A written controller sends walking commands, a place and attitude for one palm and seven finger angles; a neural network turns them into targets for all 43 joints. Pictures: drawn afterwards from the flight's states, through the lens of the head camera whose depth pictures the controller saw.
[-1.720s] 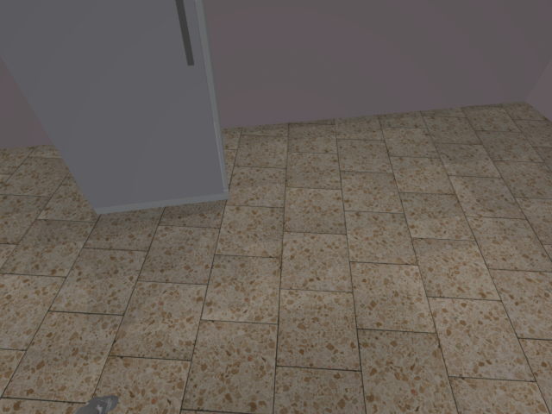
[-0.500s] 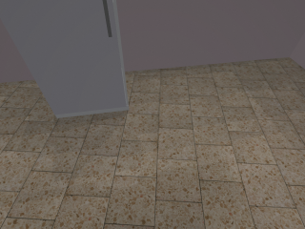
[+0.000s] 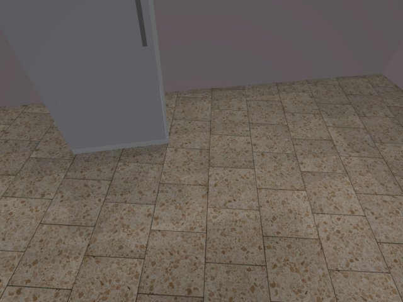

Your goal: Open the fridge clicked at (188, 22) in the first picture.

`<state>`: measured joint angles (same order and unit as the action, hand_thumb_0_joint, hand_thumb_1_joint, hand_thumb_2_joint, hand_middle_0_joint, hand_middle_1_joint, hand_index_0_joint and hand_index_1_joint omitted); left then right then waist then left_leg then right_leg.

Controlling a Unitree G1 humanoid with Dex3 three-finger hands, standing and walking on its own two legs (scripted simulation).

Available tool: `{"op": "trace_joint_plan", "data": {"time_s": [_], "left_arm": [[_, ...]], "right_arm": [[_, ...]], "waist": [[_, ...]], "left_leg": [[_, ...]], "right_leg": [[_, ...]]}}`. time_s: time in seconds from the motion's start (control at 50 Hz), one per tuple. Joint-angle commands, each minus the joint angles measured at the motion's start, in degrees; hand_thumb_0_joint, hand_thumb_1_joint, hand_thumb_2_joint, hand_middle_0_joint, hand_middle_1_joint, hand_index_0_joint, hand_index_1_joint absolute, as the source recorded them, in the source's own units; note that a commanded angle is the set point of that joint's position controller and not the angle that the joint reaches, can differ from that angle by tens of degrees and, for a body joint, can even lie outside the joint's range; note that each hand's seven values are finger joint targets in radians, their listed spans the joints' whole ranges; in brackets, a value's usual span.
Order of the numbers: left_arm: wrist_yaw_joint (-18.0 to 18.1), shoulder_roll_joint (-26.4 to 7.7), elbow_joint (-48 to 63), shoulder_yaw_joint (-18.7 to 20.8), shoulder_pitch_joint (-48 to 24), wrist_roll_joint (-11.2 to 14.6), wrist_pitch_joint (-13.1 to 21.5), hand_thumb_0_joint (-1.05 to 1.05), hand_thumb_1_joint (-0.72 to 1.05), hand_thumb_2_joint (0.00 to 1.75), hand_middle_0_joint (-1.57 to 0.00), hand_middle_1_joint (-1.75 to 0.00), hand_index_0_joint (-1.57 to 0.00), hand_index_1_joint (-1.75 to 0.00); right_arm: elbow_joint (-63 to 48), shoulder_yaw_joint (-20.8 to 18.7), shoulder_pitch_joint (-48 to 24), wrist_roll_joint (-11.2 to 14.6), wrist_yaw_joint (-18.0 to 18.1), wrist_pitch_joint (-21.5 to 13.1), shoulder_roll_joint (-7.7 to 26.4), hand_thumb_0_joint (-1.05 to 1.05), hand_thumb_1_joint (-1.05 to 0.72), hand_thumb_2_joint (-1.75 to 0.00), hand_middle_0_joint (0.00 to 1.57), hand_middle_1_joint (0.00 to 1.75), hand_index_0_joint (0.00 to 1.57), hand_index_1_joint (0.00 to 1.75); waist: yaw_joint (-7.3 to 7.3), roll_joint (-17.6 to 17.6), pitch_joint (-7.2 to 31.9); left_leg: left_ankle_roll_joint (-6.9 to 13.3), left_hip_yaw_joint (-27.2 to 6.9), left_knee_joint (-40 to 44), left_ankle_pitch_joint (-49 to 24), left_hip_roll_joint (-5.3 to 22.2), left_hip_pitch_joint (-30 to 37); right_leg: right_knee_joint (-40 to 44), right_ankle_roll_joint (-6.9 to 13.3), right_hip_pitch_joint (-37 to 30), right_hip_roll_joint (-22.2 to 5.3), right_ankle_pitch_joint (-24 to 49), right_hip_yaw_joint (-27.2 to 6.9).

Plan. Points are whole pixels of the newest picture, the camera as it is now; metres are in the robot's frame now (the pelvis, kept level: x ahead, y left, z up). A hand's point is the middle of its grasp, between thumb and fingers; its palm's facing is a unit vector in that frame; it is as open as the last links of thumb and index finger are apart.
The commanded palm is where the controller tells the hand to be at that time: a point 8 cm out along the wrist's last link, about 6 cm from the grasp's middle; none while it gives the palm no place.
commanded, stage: walk to a spot facing it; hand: right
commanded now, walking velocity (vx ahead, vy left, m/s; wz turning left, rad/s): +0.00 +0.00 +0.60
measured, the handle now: (140, 16) +1.15 +0.31 +0.09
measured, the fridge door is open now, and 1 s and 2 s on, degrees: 0 0 0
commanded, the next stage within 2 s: none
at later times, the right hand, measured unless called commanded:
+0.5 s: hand out of the picture +0.05 -0.16 -0.17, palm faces -0.17 +0.96 -0.21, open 7.4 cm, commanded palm none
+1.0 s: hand (264, 235) +0.33 -0.16 -0.17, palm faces -0.49 +0.85 -0.18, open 7.4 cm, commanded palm none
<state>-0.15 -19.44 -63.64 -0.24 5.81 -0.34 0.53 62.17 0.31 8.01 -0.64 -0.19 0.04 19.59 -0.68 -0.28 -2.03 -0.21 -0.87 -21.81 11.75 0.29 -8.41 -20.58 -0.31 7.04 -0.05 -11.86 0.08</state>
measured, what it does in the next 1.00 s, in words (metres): walks ahead, turning left: right foot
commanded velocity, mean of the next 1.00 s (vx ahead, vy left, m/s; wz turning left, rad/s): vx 0.23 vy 0.00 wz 0.60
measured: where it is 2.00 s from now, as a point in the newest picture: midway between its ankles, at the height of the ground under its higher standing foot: (165, 264)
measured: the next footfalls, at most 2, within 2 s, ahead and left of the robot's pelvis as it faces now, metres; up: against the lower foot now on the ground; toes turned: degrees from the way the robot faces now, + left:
right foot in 0.76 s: +0.17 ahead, -0.09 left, +0.00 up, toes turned +20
left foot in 1.28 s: +0.29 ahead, +0.21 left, +0.00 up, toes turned +50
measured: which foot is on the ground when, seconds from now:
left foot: down 0.00-0.74, up 0.76-1.00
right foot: down 0.00-0.32, up 0.34-0.74, down 0.76-1.00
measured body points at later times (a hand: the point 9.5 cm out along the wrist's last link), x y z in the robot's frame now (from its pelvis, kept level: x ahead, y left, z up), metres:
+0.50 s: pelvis +0.00 +0.02 -0.01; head +0.02 +0.04 +0.44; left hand +0.02 +0.29 -0.16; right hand +0.06 -0.21 -0.15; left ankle -0.02 +0.11 -0.75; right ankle +0.03 -0.12 -0.68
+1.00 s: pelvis +0.15 -0.01 +0.00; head +0.18 -0.04 +0.45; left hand +0.03 +0.20 -0.13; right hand +0.36 -0.20 -0.16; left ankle +0.10 +0.14 -0.64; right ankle +0.14 -0.11 -0.75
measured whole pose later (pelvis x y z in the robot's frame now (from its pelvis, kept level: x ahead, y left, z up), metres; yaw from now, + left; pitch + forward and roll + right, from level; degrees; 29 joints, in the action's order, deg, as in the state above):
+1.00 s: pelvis +0.15 -0.01 +0.00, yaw +33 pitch +0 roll +2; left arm 1.5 -8.4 -56.9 0.7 20.1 -0.9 4.5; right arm 53.9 -6.1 12.7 -2.2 -2.7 2.0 16.1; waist -0.8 -3.1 -0.8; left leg -1.2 1.0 -68.4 11.7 2.9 -36.1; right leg -21.3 1.6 3.2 -3.3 -18.2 12.6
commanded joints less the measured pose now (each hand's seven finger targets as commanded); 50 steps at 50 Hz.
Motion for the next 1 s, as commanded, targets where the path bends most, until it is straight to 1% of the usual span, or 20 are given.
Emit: {"op": "trace_joint_plan", "data": {"time_s": [0.0,0.06,0.14,0.2,0.22,0.26,0.28,0.3,0.32,0.38,0.44,0.6,0.68,0.7,0.72,0.74,0.76,0.8,0.86,0.98], "left_arm": [[1.4,-4.7,4.0,1.8,1.9,-0.2,0.0,0.0,0.9,0.9,-0.2,-0.3,-0.2,-0.3],[1.8,-5.5,6.4,2.9,3.3,-0.3,-0.8,0.0,0.9,0.9,-0.2,-0.3,-0.2,-0.3],[2.0,-6.4,9.4,4.4,2.5,-0.5,-1.0,0.0,0.9,0.9,-0.2,-0.3,-0.2,-0.3],[2.0,-6.7,11.3,5.3,1.0,-0.6,-0.5,0.0,0.9,0.9,-0.2,-0.3,-0.2,-0.3],[2.0,-6.4,12.0,5.3,-0.2,-0.8,-0.4,0.0,0.9,0.9,-0.2,-0.3,-0.2,-0.3],[1.6,-6.4,12.8,5.4,-1.9,-1.0,-0.7,0.0,0.9,0.9,-0.2,-0.3,-0.2,-0.3],[1.2,-3.9,13.4,5.0,-1.9,-0.7,-1.4,0.0,0.9,0.9,-0.2,-0.3,-0.2,-0.3],[0.6,0.9,16.4,4.0,-2.6,-0.5,-1.5,0.0,0.9,0.9,-0.2,-0.3,-0.2,-0.3],[0.6,-2.1,17.5,4.2,-4.5,-0.7,-1.4,0.0,0.9,0.9,-0.2,-0.3,-0.2,-0.3],[-0.2,-1.9,15.0,4.8,-1.7,-1.2,-0.3,0.0,0.9,0.9,-0.2,-0.3,-0.2,-0.3],[-0.3,0.4,13.9,4.7,1.0,-1.1,0.1,0.0,0.9,0.9,-0.2,-0.3,-0.2,-0.3],[-0.4,2.5,16.9,4.3,-2.9,-0.6,1.6,0.0,0.9,0.9,-0.2,-0.3,-0.2,-0.3],[0.4,2.1,15.7,4.4,3.8,-0.1,2.8,0.0,0.9,0.9,-0.2,-0.3,-0.2,-0.3],[1.1,0.0,13.7,4.7,9.5,0.0,3.3,0.0,0.9,0.9,-0.2,-0.3,-0.2,-0.3],[1.7,-5.6,11.9,6.0,16.4,-0.6,3.6,0.0,0.9,0.9,-0.2,-0.3,-0.2,-0.3],[1.7,-9.7,11.5,6.6,21.0,-1.0,3.2,0.0,0.9,0.9,-0.2,-0.3,-0.2,-0.3],[1.6,-7.9,12.0,6.1,18.7,-1.0,3.0,0.0,0.9,0.9,-0.2,-0.3,-0.2,-0.3],[1.6,-1.9,12.4,4.4,13.2,-1.0,3.5,0.0,0.9,0.9,-0.2,-0.3,-0.2,-0.3],[2.0,1.8,11.3,3.2,13.2,-0.6,4.7,0.0,0.9,0.9,-0.2,-0.3,-0.2,-0.3],[2.5,3.5,7.0,2.7,20.4,-0.6,5.2,0.0,0.9,0.9,-0.2,-0.3,-0.2,-0.3]], "right_arm": [[-4.4,-1.8,1.4,-0.1,1.1,0.6,5.6,0.0,-0.9,-0.9,0.2,0.3,0.2,0.3],[-6.9,-2.7,2.4,-0.3,0.9,1.5,5.9,0.0,-0.9,-0.9,0.2,0.3,0.2,0.3],[-10.1,-3.4,3.0,-0.5,0.3,2.2,4.3,0.0,-0.9,-0.9,0.2,0.3,0.2,0.3],[-11.9,-4.2,4.4,-0.5,-0.1,2.8,1.8,0.0,-0.9,-0.9,0.2,0.3,0.2,0.3],[-12.3,-4.5,5.3,-0.4,-0.3,2.8,1.3,0.0,-0.9,-0.9,0.2,0.3,0.2,0.3],[-10.8,-5.0,12.3,-0.7,-1.0,2.1,0.7,0.0,-0.9,-0.9,0.2,0.3,0.2,0.3],[-9.9,-5.7,16.1,-1.2,-0.9,1.4,3.1,0.0,-0.9,-0.9,0.2,0.3,0.2,0.3],[-10.2,-6.5,18.0,-1.5,0.0,0.4,9.2,0.0,-0.9,-0.9,0.2,0.3,0.2,0.3],[-11.5,-6.4,17.9,-0.6,0.9,0.4,8.3,0.0,-0.9,-0.9,0.2,0.3,0.2,0.3],[-13.0,-5.7,9.5,-0.6,0.7,-0.9,4.1,0.0,-0.9,-0.9,0.2,0.3,0.2,0.3],[-11.7,-5.8,11.6,-0.6,0.3,-2.1,3.2,0.0,-0.9,-0.9,0.2,0.3,0.2,0.3],[-9.7,-6.1,16.3,-1.0,0.0,-2.1,2.8,0.0,-0.9,-0.9,0.2,0.3,0.2,0.3],[-11.2,-6.8,11.1,-0.9,0.2,-1.6,3.5,0.0,-0.9,-0.9,0.2,0.3,0.2,0.3],[-11.9,-6.6,9.8,-0.7,0.1,-1.4,1.8,0.0,-0.9,-0.9,0.2,0.3,0.2,0.3],[-13.1,-6.1,9.7,-0.1,-0.7,-1.2,-1.8,0.0,-0.9,-0.9,0.2,0.3,0.2,0.3],[-14.7,-5.8,8.7,-0.3,-1.2,-1.8,-3.4,0.0,-0.9,-0.9,0.2,0.3,0.2,0.3],[-14.9,-6.1,5.6,-0.8,-1.2,-1.7,-1.2,0.0,-0.9,-0.9,0.2,0.3,0.2,0.3],[-13.0,-6.6,4.8,-1.5,-2.5,-1.3,-1.7,0.0,-0.9,-0.9,0.2,0.3,0.2,0.3],[-11.1,-6.0,7.5,-1.5,-3.1,0.0,-4.1,0.0,-0.9,-0.9,0.2,0.3,0.2,0.3],[-13.0,-5.2,0.9,-1.5,-3.0,1.2,-6.1,0.0,-0.9,-0.9,0.2,0.3,0.2,0.3]], "waist": [[0.99,-0.9,3.3],[1.2,-0.9,3.8],[1.11,4.9,2.7],[0.08,11.9,2.3],[-0.75,10.8,1.7],[-4.13,6.1,4.6],[-6.09,-6.1,3.0],[-6.04,-24.7,-0.7],[-5.95,-14.4,-1.2],[-1.04,-5.9,-2.5],[-0.57,-5.0,1.2],[-3.06,-8.2,1.0],[0.68,-8.5,2.0],[2.96,-3.5,4.0],[5.95,11.0,7.1],[6.66,18.2,6.0],[6.32,13.5,2.7],[2.51,7.5,-5.0],[0.18,8.3,-3.4],[0.84,7.4,-4.8]], "left_leg": [[1.5,-7.6,-0.4,-14.7,6.3,-3.2],[1.9,-8.5,-4.6,-16.0,5.1,-6.0],[0.9,-6.1,-13.9,-10.4,1.1,-12.7],[-0.8,-0.3,-30.6,16.0,-0.1,-14.2],[-0.5,-0.8,-29.8,17.6,1.5,-12.3],[-0.2,1.6,-17.7,11.0,1.1,-1.7],[1.4,-6.9,-4.2,11.4,5.0,3.3],[7.9,-37.0,10.2,14.7,19.3,2.3],[11.6,-39.2,15.1,25.6,20.3,-2.6],[10.8,-30.0,12.5,23.3,14.2,-6.2],[10.6,-22.3,9.6,11.1,10.8,-2.7],[11.3,-23.6,7.9,6.4,9.4,0.4],[9.2,-22.4,1.0,3.9,6.8,-8.8],[7.1,-19.6,-5.4,5.1,3.2,-16.2],[4.0,-11.5,-19.8,12.7,-3.9,-28.2],[1.1,-2.3,-34.3,22.2,-5.1,-35.9],[1.0,-3.9,-41.1,20.5,-0.4,-36.0],[0.4,-2.0,-46.7,10.1,2.8,-35.2],[-0.9,-0.1,-48.3,1.6,3.6,-31.7],[-1.3,3.2,-44.6,-3.4,3.4,-37.1]], "right_leg": [[-2.1,0.4,-0.6,-7.2,8.5,-1.1],[-5.0,0.7,0.3,-8.3,7.4,-0.1],[-3.4,3.2,1.3,-12.9,4.4,-2.7],[-0.1,9.9,4.6,-22.0,13.6,-6.4],[-2.0,10.0,6.6,-22.2,16.2,-4.8],[-11.1,5.6,11.5,-18.4,2.1,0.9],[-25.7,1.1,20.3,-11.3,-13.1,6.8],[-44.3,-3.1,35.4,-1.2,-26.7,8.0],[-46.7,-2.0,33.8,-3.9,-21.1,-1.5],[-45.2,-2.4,30.1,-6.2,-8.8,-1.7],[-40.3,-3.1,27.6,-5.4,-5.3,0.4],[-24.5,-2.9,24.2,-2.6,-7.1,2.1],[-9.0,-2.1,6.5,-1.0,-5.3,2.4],[-2.5,-1.6,-6.2,-2.8,-4.3,0.9],[3.3,1.8,-18.4,-15.8,-16.3,-14.1],[9.4,7.2,-17.9,-29.1,-22.2,-28.7],[11.7,9.8,-9.2,-31.2,-27.8,-31.1],[12.5,6.5,-0.9,-23.6,-20.5,-17.9],[9.1,3.5,-0.9,-17.6,4.7,-1.7],[6.8,2.2,-7.3,-17.0,25.8,6.9]]}}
